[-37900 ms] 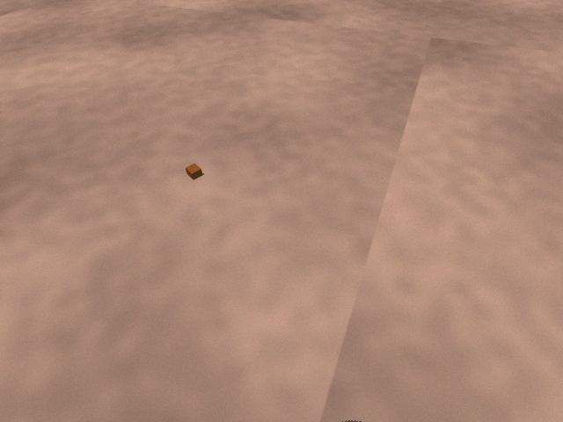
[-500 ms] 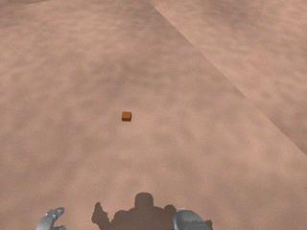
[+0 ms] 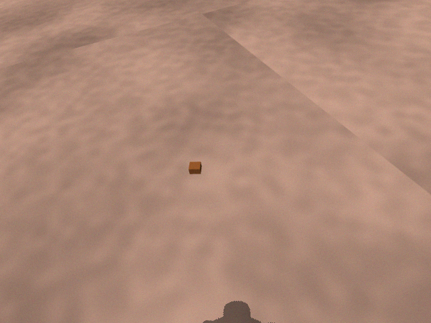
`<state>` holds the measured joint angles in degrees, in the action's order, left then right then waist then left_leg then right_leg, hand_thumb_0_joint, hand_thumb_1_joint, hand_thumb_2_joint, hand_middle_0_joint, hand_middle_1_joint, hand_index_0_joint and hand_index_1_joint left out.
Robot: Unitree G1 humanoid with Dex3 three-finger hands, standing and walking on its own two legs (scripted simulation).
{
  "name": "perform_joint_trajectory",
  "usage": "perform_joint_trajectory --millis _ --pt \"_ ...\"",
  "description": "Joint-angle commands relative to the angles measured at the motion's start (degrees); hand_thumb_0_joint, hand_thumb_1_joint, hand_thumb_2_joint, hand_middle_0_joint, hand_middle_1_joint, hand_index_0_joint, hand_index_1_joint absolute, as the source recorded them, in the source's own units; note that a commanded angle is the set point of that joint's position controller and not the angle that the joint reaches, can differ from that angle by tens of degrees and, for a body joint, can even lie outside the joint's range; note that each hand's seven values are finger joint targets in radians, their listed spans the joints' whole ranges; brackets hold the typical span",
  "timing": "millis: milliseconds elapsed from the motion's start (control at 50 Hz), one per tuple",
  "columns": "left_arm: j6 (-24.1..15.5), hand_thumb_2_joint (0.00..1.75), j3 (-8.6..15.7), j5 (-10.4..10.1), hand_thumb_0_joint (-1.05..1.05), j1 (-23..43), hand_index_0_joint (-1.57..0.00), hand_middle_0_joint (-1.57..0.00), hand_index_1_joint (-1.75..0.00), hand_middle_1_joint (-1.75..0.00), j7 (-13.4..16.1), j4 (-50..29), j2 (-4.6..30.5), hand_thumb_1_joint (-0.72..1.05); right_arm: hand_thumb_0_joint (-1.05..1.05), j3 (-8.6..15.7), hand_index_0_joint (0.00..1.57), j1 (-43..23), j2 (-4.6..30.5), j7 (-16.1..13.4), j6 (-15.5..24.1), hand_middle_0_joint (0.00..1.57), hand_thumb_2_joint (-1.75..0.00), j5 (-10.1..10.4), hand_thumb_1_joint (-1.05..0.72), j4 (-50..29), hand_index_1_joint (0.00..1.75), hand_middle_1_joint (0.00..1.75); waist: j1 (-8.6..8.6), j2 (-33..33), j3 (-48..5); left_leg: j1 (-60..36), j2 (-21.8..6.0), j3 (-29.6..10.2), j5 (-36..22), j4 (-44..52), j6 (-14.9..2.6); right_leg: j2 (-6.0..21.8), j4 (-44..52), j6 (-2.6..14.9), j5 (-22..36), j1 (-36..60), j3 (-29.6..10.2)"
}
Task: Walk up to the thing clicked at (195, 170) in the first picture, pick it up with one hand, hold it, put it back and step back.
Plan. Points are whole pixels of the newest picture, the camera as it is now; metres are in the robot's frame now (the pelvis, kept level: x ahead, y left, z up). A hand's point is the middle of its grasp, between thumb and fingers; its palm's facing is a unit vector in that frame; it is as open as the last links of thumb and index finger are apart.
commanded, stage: step back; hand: left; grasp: from above
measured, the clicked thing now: (195, 167) +1.11 +0.25 -0.74
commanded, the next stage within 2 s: stand in 0.92 s
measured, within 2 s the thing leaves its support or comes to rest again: neither
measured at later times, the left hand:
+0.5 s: hand out of the picture +0.11 +0.26 -0.14, palm faces +0.03 -0.92 -0.38, open 7.4 cm
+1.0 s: hand out of the picture +0.15 +0.28 -0.14, palm faces +0.06 -0.93 -0.35, open 7.4 cm
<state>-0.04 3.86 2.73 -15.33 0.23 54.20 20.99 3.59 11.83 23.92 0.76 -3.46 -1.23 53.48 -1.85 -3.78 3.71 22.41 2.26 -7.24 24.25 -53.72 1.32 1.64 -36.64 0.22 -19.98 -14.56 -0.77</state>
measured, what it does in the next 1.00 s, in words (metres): steps on the spot: left foot, then right foot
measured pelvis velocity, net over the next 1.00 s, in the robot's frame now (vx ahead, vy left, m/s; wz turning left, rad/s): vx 0.06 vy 0.02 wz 0.04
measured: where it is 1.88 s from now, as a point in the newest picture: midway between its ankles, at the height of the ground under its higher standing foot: outside the picture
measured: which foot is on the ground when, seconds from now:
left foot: up 0.00-0.06, down 0.08-0.42, up 0.44-0.64, down 0.66-1.00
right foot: down 0.00-0.12, up 0.14-0.38, down 0.40-1.00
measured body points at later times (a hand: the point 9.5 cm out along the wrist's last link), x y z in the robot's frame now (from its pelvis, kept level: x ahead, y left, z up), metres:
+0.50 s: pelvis +0.02 -0.01 +0.00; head +0.03 -0.02 +0.45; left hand +0.11 +0.30 -0.11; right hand +0.07 -0.32 -0.14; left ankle -0.01 +0.13 -0.71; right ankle +0.08 -0.12 -0.73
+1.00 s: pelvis +0.06 +0.02 +0.01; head +0.08 +0.02 +0.46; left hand +0.15 +0.33 -0.11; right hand +0.17 -0.28 -0.12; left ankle +0.04 +0.14 -0.73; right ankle +0.08 -0.12 -0.73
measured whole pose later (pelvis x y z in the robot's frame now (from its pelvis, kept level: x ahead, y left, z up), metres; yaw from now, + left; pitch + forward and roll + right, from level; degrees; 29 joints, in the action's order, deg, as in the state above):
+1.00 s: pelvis +0.06 +0.02 +0.01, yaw +3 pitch -3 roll +0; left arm -0.7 1.0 -0.4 -4.2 0.1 61.9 21.1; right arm 1.3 5.2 19.4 0.0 0.9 -0.7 62.6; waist -0.6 0.3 4.1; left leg 8.7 -0.4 -0.2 17.6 -29.1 0.4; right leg 2.7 -29.3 -1.4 -14.7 -11.7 1.7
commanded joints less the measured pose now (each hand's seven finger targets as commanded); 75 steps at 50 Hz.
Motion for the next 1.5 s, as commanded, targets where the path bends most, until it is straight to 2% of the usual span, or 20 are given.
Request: perform_joint_trajectory --millis 0,60,80,100,120,140,180,220,300,360,380,400,420,440,620,660,700,780,940,1480 --pt "-1.9 0.9 5.1 0.4 0.0 3.5 -0.2 -0.2 -0.3 -0.3 0.6 -5.5 17.7 0.9 0.0 2.2 0.2 -5.3 8.9 0.4 3.6 0.2 -0.9 -0.7 -0.9 -5.2 0.3 0.3 -2.25 17.9 1.2 3.2 -2.5 4.6 7.8 16.8 0.21 13.5 17.9 10.52 -20.7 2.9 -16.8" --pt "-0.7 0.9 3.0 -0.1 0.0 3.4 -0.2 -0.2 -0.3 -0.3 0.2 -5.1 14.6 0.9 0.0 3.5 0.2 1.6 8.9 0.1 5.0 0.2 -0.9 -1.0 -0.9 -1.1 0.3 0.3 1.04 10.1 -2.8 -17.3 0.4 6.9 -3.8 33.0 -1.88 7.5 5.3 6.3 -8.8 -4.5 -6.7" --pt "-0.6 0.9 1.9 -0.4 0.0 2.4 -0.2 -0.2 -0.3 -0.3 0.2 -5.8 11.2 0.9 0.0 4.6 0.2 5.3 11.3 -0.3 5.4 0.2 -0.9 -1.7 -0.9 -0.3 0.3 0.3 2.94 1.0 -5.4 -25.3 -6.3 -5.3 0.4 35.4 -3.84 4.2 -7.1 3.97 -6.7 -13.1 -2.8" --pt "-0.8 0.9 1.0 -1.5 0.0 5.0 -0.2 -0.2 -0.3 -0.3 0.1 -6.9 8.4 0.9 0.0 5.3 0.2 5.5 16.9 -0.5 5.6 0.2 -0.9 -1.9 -0.9 -1.0 0.3 0.3 3.88 -9.6 -3.1 -24.1 -19.4 -28.2 18.5 42.2 -10.13 -3.2 -16.6 0.86 -12.9 -26.2 4.5" --pt "-1.1 0.9 3.0 -0.7 0.0 10.6 -0.2 -0.2 -0.3 -0.3 0.6 -6.7 15.2 0.9 0.0 5.8 0.2 5.5 19.9 -0.3 5.5 0.2 -0.9 -1.3 -0.9 -1.2 0.3 0.3 5.98 -3.1 2.1 -13.2 -22.7 -32.9 26.0 44.1 -15.52 0.8 -18.9 1.28 -12.9 -23.7 -4.2" --pt "-1.5 0.9 3.1 -0.8 0.0 10.9 -0.2 -0.2 -0.3 -0.3 0.2 -6.8 16.6 0.9 0.0 5.8 0.2 2.9 18.8 -0.3 5.5 0.2 -0.9 -1.1 -0.9 -1.7 0.3 0.3 4.51 -2.0 4.7 -9.3 -23.2 -30.4 23.6 44.0 -16.68 1.6 -20.3 1.75 -11.9 -20.3 -4.2" --pt "-2.1 0.9 2.7 -1.5 0.0 6.9 -0.2 -0.2 -0.3 -0.3 -0.4 -5.2 13.9 0.9 0.0 3.9 0.2 0.2 12.7 -0.5 6.1 0.2 -0.9 -1.3 -0.9 -2.1 0.3 0.3 1.96 -1.7 3.3 -15.6 -15.8 -15.9 7.1 39.5 -12.07 2.0 -16.4 1.69 -6.2 -20.5 -4.0" --pt "-2.2 0.9 2.6 -1.3 0.0 6.1 -0.2 -0.2 -0.3 -0.3 -0.9 -4.4 13.2 0.9 0.0 3.7 0.2 2.3 12.1 -0.8 6.7 0.2 -0.9 -0.9 -0.9 -1.7 0.3 0.3 2.64 -4.0 2.2 -14.6 -13.9 -11.5 -2.9 37.6 -10.92 1.8 -13.5 1.1 -3.6 -17.8 -1.0" --pt "-2.4 0.9 2.4 -1.6 0.0 6.8 -0.2 -0.2 -0.3 -0.3 -1.1 -3.5 11.8 0.9 0.0 3.2 0.2 -0.3 11.4 -0.7 6.0 0.2 -0.9 -0.9 -0.9 -2.5 0.3 0.3 2.21 -7.2 0.9 -6.7 -12.6 -5.0 -8.2 34.6 -10.87 0.2 -2.1 0.6 -1.6 -4.9 1.7" --pt "-2.8 0.9 2.9 -1.6 0.0 1.1 -0.2 -0.2 -0.3 -0.3 -0.1 0.3 11.8 0.9 0.0 1.7 0.2 -3.2 8.5 -0.9 4.6 0.2 -0.9 0.1 -0.9 -3.3 0.3 0.3 -1.7 -2.3 -2.2 1.9 -9.1 -0.2 -6.5 23.1 -7.1 -2.4 10.3 0.69 8.0 12.1 3.4" --pt "-3.1 0.9 3.6 -1.2 0.0 0.3 -0.2 -0.2 -0.3 -0.3 0.3 0.6 13.3 0.9 0.0 0.5 0.2 -0.5 5.0 -1.1 4.5 0.2 -0.9 0.4 -0.9 -3.0 0.3 0.3 -2.03 4.5 -3.8 5.4 -6.3 0.7 -2.8 16.4 -5.0 1.7 12.4 1.11 8.0 16.3 -3.8" --pt "-3.7 0.9 4.3 -0.3 0.0 0.0 -0.2 -0.2 -0.3 -0.3 0.8 -0.1 17.3 0.9 0.0 -0.3 0.2 0.6 2.9 -1.2 4.5 0.2 -0.9 0.8 -0.9 -3.6 0.3 0.3 -1.76 14.5 -4.8 9.0 0.6 1.8 3.8 6.8 -2.68 13.0 18.8 4.46 3.6 15.0 -21.6" --pt "-3.5 0.9 4.2 -0.6 0.0 4.9 -0.2 -0.2 -0.3 -0.3 0.8 -1.5 18.9 0.9 0.0 0.8 0.2 1.9 6.4 -1.9 3.7 0.2 -0.9 0.5 -0.9 -1.9 0.3 0.3 -0.63 11.6 -4.7 3.4 -0.7 1.2 10.8 2.2 -2.06 20.1 22.8 10.01 -9.9 5.2 -28.3" --pt "-3.3 0.9 3.9 -0.7 0.0 8.9 -0.2 -0.2 -0.3 -0.3 0.5 -2.7 18.9 0.9 0.0 1.9 0.2 4.3 9.1 -2.0 3.5 0.2 -0.9 0.3 -0.9 0.0 0.3 0.3 1.0 10.4 -1.8 -1.1 -2.4 0.9 11.5 0.8 -1.64 20.8 22.2 13.0 -14.3 -2.6 -29.5" --pt "-2.3 0.9 2.3 -1.7 0.0 15.1 -0.2 -0.2 -0.3 -0.3 0.4 -2.1 14.1 0.9 0.0 1.3 0.2 6.6 6.7 -1.5 4.7 0.2 -0.9 -0.5 -0.9 5.2 0.3 0.3 3.64 11.9 -4.3 -11.1 -2.2 7.3 -6.9 26.4 -1.6 10.7 10.0 6.71 7.1 -3.5 -7.2" --pt "-2.2 0.9 1.1 -2.2 0.0 13.6 -0.2 -0.2 -0.3 -0.3 0.4 -2.2 10.7 0.9 0.0 2.0 0.2 3.4 9.2 -2.0 5.3 0.2 -0.9 -1.3 -0.9 4.7 0.3 0.3 2.42 4.7 -5.9 -13.1 -8.2 -2.2 -18.1 31.6 -3.54 6.6 2.1 3.09 15.2 -3.6 -2.9" --pt "-1.8 0.9 1.1 -3.2 0.0 12.2 -0.2 -0.2 -0.3 -0.3 0.5 -0.1 10.9 0.9 0.0 1.9 0.2 -5.5 12.9 -1.7 5.5 0.2 -0.9 -0.5 -0.9 2.9 0.3 0.3 -0.78 -0.6 -4.3 -5.9 -15.0 -8.2 -17.4 31.2 -9.06 0.2 1.9 0.86 0.9 -0.1 1.3" --pt "-2.8 0.9 1.2 -2.5 0.0 11.8 -0.2 -0.2 -0.3 -0.3 0.6 1.6 13.1 0.9 0.0 0.5 0.2 -5.6 8.8 -1.7 5.2 0.2 -0.9 -0.1 -0.9 4.1 0.3 0.3 0.32 2.4 -6.6 -7.2 -8.3 1.0 -24.6 26.2 -3.73 5.8 7.1 2.67 20.7 7.8 -3.4" --pt "-2.2 0.9 -1.1 -3.0 0.0 12.2 -0.2 -0.2 -0.3 -0.3 0.6 4.5 10.5 0.9 0.0 0.1 0.2 -6.6 8.9 -1.6 6.0 0.2 -0.9 0.9 -0.9 6.2 0.3 0.3 1.66 2.8 -10.1 -17.9 -10.2 0.8 -39.7 28.8 -3.0 5.6 9.1 1.74 31.4 8.7 -1.7" --pt "-2.2 0.9 -1.9 -2.1 0.0 12.8 -0.2 -0.2 -0.3 -0.3 -0.1 8.0 11.5 0.9 0.0 -0.6 0.2 -9.7 8.0 -0.3 5.0 0.2 -0.9 0.5 -0.9 8.7 0.3 0.3 1.36 4.3 -1.5 -12.6 -8.5 2.0 -8.6 40.3 -1.93 5.9 22.9 0.32 3.5 6.2 -4.1"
